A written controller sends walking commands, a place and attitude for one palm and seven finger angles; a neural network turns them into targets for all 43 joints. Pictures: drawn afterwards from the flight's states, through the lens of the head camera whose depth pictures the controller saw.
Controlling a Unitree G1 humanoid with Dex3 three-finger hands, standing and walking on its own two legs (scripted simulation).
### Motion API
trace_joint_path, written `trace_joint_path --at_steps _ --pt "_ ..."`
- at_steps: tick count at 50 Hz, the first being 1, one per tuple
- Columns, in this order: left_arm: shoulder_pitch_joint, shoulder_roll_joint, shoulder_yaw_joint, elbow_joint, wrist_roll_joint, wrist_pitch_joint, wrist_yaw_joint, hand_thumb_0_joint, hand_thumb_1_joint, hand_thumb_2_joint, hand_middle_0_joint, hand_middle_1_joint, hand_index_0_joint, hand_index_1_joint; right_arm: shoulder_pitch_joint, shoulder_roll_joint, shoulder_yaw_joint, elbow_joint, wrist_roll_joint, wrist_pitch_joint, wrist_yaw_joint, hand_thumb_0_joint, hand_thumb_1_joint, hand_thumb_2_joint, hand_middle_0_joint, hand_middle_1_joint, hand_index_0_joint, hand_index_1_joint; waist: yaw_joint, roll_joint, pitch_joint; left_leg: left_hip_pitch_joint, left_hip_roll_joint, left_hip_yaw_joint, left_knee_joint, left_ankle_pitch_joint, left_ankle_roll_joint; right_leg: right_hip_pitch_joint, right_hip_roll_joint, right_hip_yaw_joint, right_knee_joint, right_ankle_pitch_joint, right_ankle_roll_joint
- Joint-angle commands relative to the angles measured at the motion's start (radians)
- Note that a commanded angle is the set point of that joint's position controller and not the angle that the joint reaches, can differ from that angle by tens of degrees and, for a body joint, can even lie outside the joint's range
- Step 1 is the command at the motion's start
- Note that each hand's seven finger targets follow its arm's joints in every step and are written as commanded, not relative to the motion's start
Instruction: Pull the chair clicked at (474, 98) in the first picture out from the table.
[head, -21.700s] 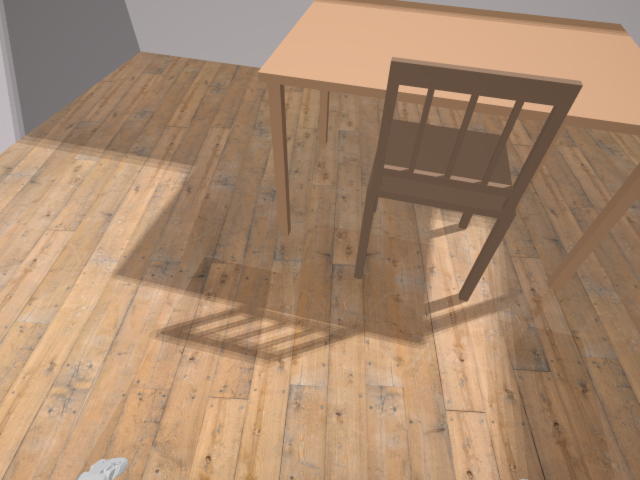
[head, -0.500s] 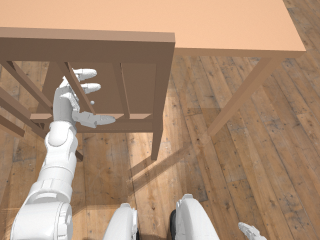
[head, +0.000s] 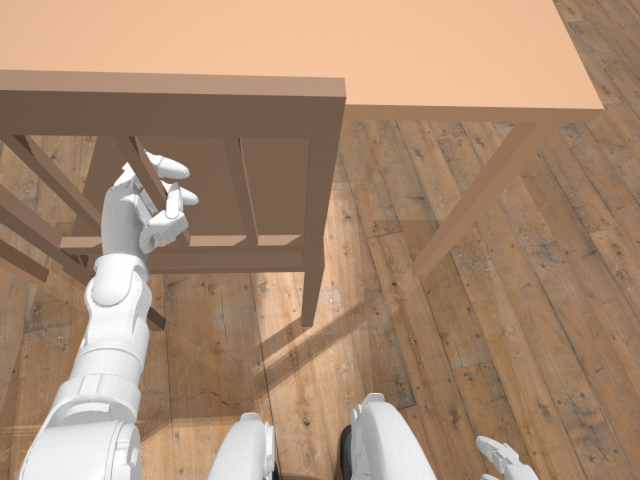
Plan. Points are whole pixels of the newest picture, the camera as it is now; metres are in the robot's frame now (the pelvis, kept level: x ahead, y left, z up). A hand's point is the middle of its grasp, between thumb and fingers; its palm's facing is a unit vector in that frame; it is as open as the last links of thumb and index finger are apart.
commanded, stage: hook a spindle and tug to test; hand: left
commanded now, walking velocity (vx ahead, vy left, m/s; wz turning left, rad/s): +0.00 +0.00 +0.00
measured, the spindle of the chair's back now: (160, 197) +0.46 +0.19 +0.01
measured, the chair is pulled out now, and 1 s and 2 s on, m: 0.00 0.03 0.21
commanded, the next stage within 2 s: step backward, pulling the chair out in 0.48 s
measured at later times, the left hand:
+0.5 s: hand (181, 230) +0.41 +0.16 +0.02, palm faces +0.01 -1.00 -0.02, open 4.9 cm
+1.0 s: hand (180, 227) +0.40 +0.16 +0.03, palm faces +0.03 -0.99 -0.14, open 4.8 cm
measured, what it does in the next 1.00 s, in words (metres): rises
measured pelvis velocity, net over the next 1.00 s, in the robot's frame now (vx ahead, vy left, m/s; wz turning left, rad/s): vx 0.04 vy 0.01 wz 0.01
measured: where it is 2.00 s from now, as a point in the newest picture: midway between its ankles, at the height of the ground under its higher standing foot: outside the picture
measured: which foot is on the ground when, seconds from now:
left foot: down 0.00-1.00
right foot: down 0.00-1.00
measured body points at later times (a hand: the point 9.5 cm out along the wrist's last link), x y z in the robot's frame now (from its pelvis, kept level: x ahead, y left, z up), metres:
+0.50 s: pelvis +0.03 +0.01 +0.01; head +0.17 +0.02 +0.44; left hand +0.40 +0.21 +0.02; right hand +0.14 -0.25 -0.11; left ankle -0.01 +0.10 -0.63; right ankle +0.05 -0.12 -0.63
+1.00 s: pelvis +0.04 +0.01 +0.10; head +0.14 +0.03 +0.54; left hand +0.40 +0.21 +0.05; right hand +0.12 -0.26 -0.01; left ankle -0.01 +0.10 -0.63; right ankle +0.05 -0.12 -0.62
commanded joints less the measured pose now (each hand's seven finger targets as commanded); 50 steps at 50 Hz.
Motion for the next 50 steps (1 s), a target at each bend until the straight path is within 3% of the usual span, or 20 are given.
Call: trace_joint_path --at_steps 1,6,9,13,20,22,23,27,29,30,31,33,34,35,37,38,40,44,47,50 --pt "-0.206 0.119 0.002 -0.241 -0.003 -0.085 -0.019 0.000 0.900 0.900 -0.500 -1.450 -0.500 -1.450 0.085 -0.161 -0.064 -0.099 0.008 -0.035 -0.014 0.000 -0.900 -0.900 0.200 0.300 0.200 0.300 0.011 0.053 -0.472 0.216 -0.005 -0.033 -0.168 0.453 -0.026 0.404 0.021 0.030 -0.093 0.317 -0.027" --pt "-0.116 0.107 0.001 -0.274 -0.009 -0.077 -0.016 0.000 0.900 0.900 -0.500 -1.450 -0.500 -1.450 0.087 -0.160 -0.070 -0.107 0.010 -0.037 -0.007 0.000 -0.900 -0.900 0.200 0.300 0.200 0.300 0.024 0.047 -0.472 0.254 0.005 -0.037 -0.169 0.534 -0.034 0.396 0.023 0.022 -0.086 0.351 -0.028" --pt "-0.082 0.054 -0.047 -0.319 -0.010 -0.071 -0.013 0.000 0.900 0.900 -0.500 -1.450 -0.500 -1.450 0.082 -0.154 -0.075 -0.114 0.011 -0.038 -0.001 0.000 -0.900 -0.900 0.200 0.300 0.200 0.300 0.024 0.071 -0.469 0.290 0.011 -0.042 -0.171 0.576 -0.041 0.376 0.021 0.014 -0.087 0.349 -0.027" --pt "0.014 0.064 -0.035 -0.364 -0.015 -0.058 -0.006 0.000 0.900 0.900 -0.500 -1.450 -0.500 -1.450 0.088 -0.153 -0.079 -0.124 0.012 -0.036 0.004 0.000 -0.900 -0.900 0.200 0.300 0.200 0.300 0.036 0.042 -0.481 0.298 0.014 -0.042 -0.172 0.637 -0.041 0.412 0.023 0.014 -0.087 0.401 -0.027" --pt "0.103 0.033 -0.067 -0.458 -0.017 -0.049 0.005 0.000 0.900 0.900 -0.500 -1.450 -0.500 -1.450 0.080 -0.147 -0.084 -0.133 0.012 -0.040 0.006 0.000 -0.900 -0.900 0.200 0.300 0.200 0.300 0.037 0.053 -0.467 0.322 0.020 -0.046 -0.169 0.698 -0.043 0.410 0.021 0.010 -0.084 0.437 -0.027" --pt "0.155 0.029 -0.070 -0.486 -0.014 -0.049 0.005 0.000 0.900 0.900 -0.500 -1.450 -0.500 -1.450 0.080 -0.142 -0.085 -0.138 0.013 -0.041 0.007 0.000 -0.900 -0.900 0.200 0.300 0.200 0.300 0.051 0.067 -0.479 0.343 0.022 -0.048 -0.174 0.745 -0.050 0.420 0.019 0.009 -0.079 0.457 -0.028" --pt "0.148 0.000 -0.096 -0.500 -0.020 -0.047 0.005 0.000 0.900 0.900 -0.500 -1.450 -0.500 -1.450 0.076 -0.138 -0.084 -0.137 0.012 -0.042 0.009 0.000 -0.900 -0.900 0.200 0.300 0.200 0.300 0.039 0.066 -0.474 0.350 0.022 -0.046 -0.170 0.750 -0.049 0.414 0.020 0.007 -0.084 0.464 -0.026" --pt "0.178 0.033 -0.064 -0.524 -0.018 -0.050 0.011 0.000 0.900 0.900 -0.500 -1.450 -0.500 -1.450 0.076 -0.138 -0.085 -0.135 0.010 -0.047 0.005 0.000 -0.900 -0.900 0.200 0.300 0.200 0.300 0.046 0.036 -0.472 0.324 0.019 -0.045 -0.165 0.743 -0.045 0.445 0.018 0.013 -0.076 0.498 -0.027" --pt "0.170 -0.030 -0.131 -0.576 -0.016 -0.056 0.009 0.000 0.900 0.900 -0.500 -1.450 -0.500 -1.450 0.066 -0.129 -0.086 -0.144 0.010 -0.052 0.007 0.000 -0.900 -0.900 0.200 0.300 0.200 0.300 0.038 0.061 -0.482 0.355 0.021 -0.050 -0.165 0.769 -0.048 0.429 0.016 0.008 -0.073 0.494 -0.027" --pt "-0.134 0.314 0.026 -0.692 0.101 0.058 0.127 0.000 0.900 0.900 -0.500 -1.450 -0.500 -1.450 0.125 -0.117 -0.072 -0.204 0.043 0.015 -0.044 0.000 -0.900 -0.900 0.200 0.300 0.200 0.300 0.051 0.075 -0.645 0.631 0.012 -0.013 -0.350 0.652 -0.025 0.800 -0.050 0.096 -0.251 0.594 -0.044" --pt "-0.188 0.270 -0.017 -0.749 0.105 0.115 0.168 0.000 0.900 0.900 -0.500 -1.450 -0.500 -1.450 0.128 -0.114 -0.082 -0.211 0.046 0.028 -0.080 0.000 -0.900 -0.900 0.200 0.300 0.200 0.300 0.040 0.132 -0.628 0.661 0.000 -0.006 -0.404 0.647 -0.023 0.860 -0.058 0.099 -0.305 0.706 -0.042" --pt "-0.068 0.180 -0.058 -0.637 0.113 0.191 0.203 0.000 0.900 0.900 -0.500 -1.450 -0.500 -1.450 0.109 -0.106 -0.075 -0.194 0.054 0.032 -0.114 0.000 -0.900 -0.900 0.200 0.300 0.200 0.300 0.029 0.152 -0.528 0.682 0.022 -0.031 -0.441 0.769 -0.030 0.784 -0.070 0.090 -0.311 0.772 -0.035" --pt "0.002 0.121 -0.098 -0.561 0.119 0.222 0.202 0.000 0.900 0.900 -0.500 -1.450 -0.500 -1.450 0.086 -0.103 -0.066 -0.184 0.058 0.043 -0.122 0.000 -0.900 -0.900 0.200 0.300 0.200 0.300 0.037 0.174 -0.447 0.744 0.054 -0.093 -0.502 0.832 -0.062 0.688 -0.056 0.047 -0.308 0.613 -0.028" --pt "0.044 0.094 -0.117 -0.472 0.120 0.251 0.207 0.000 0.900 0.900 -0.500 -1.450 -0.500 -1.450 0.083 -0.108 -0.064 -0.173 0.059 0.052 -0.130 0.000 -0.900 -0.900 0.200 0.300 0.200 0.300 0.036 0.178 -0.387 0.764 0.071 -0.102 -0.498 0.939 -0.045 0.663 -0.043 0.050 -0.334 0.603 -0.022" --pt "0.049 0.052 -0.156 -0.331 0.125 0.286 0.211 0.000 0.900 0.900 -0.500 -1.450 -0.500 -1.450 0.113 -0.106 -0.054 -0.126 0.058 0.069 -0.134 0.000 -0.900 -0.900 0.200 0.300 0.200 0.300 0.019 0.055 -0.315 0.729 0.093 -0.079 -0.510 0.970 -0.024 0.745 -0.061 0.066 -0.403 0.736 -0.013" --pt "0.010 0.061 -0.154 -0.295 0.120 0.290 0.212 0.000 0.900 0.900 -0.500 -1.450 -0.500 -1.450 0.113 -0.112 -0.055 -0.116 0.058 0.074 -0.138 0.000 -0.900 -0.900 0.200 0.300 0.200 0.300 0.017 -0.017 -0.309 0.705 0.097 -0.065 -0.527 0.902 -0.025 0.813 -0.080 0.082 -0.432 0.826 -0.012" --pt "-0.063 0.089 -0.139 -0.222 0.123 0.287 0.217 0.000 0.900 0.900 -0.500 -1.450 -0.500 -1.450 0.105 -0.127 -0.061 -0.105 0.057 0.078 -0.146 0.000 -0.900 -0.900 0.200 0.300 0.200 0.300 0.018 -0.070 -0.283 0.672 0.101 -0.051 -0.581 0.771 -0.034 0.898 -0.116 0.100 -0.470 0.889 -0.020" --pt "-0.077 0.064 -0.170 -0.075 0.125 0.267 0.215 0.000 0.900 0.900 -0.500 -1.450 -0.500 -1.450 0.078 -0.129 -0.058 -0.083 0.059 0.085 -0.146 0.000 -0.900 -0.900 0.200 0.300 0.200 0.300 0.040 0.071 -0.209 0.729 0.132 -0.055 -0.665 0.735 -0.033 0.904 -0.123 0.102 -0.527 0.764 -0.020" --pt "-0.077 0.053 -0.182 -0.059 0.130 0.252 0.216 0.000 0.900 0.900 -0.500 -1.450 -0.500 -1.450 0.100 -0.134 -0.061 -0.071 0.052 0.090 -0.148 0.000 -0.900 -0.900 0.200 0.300 0.200 0.300 0.039 0.135 -0.234 0.868 0.158 -0.073 -0.668 1.087 -0.045 0.922 -0.114 0.091 -0.524 0.860 -0.028" --pt "-0.029 0.053 -0.164 -0.072 0.130 0.239 0.208 0.000 0.900 0.900 -0.500 -1.450 -0.500 -1.450 0.083 -0.127 -0.066 -0.062 0.037 0.089 -0.129 0.000 -0.900 -0.900 0.200 0.300 0.200 0.300 0.056 0.208 -0.246 1.064 0.193 -0.101 -0.658 1.383 -0.040 0.835 -0.058 0.067 -0.552 0.572 -0.020"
